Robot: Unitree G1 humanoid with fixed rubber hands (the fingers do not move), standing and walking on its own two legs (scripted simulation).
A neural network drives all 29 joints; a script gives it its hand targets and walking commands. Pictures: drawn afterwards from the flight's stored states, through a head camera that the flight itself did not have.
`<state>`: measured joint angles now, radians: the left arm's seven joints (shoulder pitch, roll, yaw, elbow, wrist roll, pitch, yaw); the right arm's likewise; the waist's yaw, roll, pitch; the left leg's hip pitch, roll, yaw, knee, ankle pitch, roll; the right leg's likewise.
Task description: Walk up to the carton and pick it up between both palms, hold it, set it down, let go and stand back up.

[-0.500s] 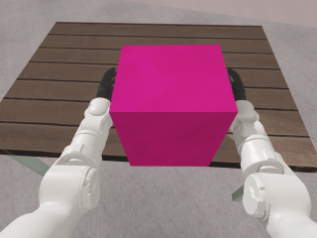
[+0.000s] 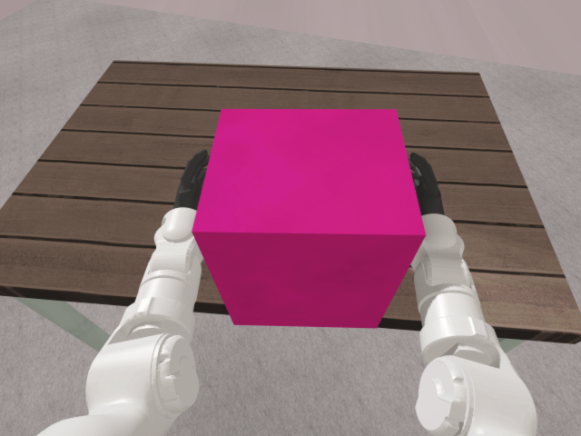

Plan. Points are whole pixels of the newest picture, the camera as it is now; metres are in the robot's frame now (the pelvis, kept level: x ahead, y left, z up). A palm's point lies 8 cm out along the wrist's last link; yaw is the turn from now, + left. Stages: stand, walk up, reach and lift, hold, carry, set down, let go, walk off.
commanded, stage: reach and lift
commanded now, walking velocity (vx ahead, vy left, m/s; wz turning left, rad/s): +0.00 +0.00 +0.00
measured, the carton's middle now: (306, 228) +0.42 -0.01 +0.03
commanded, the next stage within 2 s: none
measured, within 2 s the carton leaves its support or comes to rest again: leaves its support in 0.42 s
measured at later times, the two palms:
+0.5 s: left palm (185, 202) +0.42 +0.16 +0.09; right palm (428, 204) +0.41 -0.18 +0.10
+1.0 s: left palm (170, 171) +0.42 +0.16 +0.16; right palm (447, 177) +0.40 -0.18 +0.16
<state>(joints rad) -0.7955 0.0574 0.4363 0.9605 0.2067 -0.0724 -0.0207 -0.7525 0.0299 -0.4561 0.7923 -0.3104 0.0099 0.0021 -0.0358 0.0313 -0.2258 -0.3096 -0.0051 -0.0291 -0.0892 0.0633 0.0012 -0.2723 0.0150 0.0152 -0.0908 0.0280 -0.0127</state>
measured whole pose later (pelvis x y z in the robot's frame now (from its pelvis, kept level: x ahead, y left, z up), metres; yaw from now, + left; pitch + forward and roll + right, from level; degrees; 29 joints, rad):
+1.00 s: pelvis -0.03 +0.00 +0.00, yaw +0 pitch +10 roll +0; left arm -0.90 0.08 0.44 0.73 0.20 0.33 -0.05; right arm -0.91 -0.02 -0.36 0.74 -0.21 0.32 -0.04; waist -0.06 0.02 -0.15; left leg -0.17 0.00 -0.03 -0.09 0.08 0.00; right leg -0.13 0.02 0.01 -0.09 0.04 -0.02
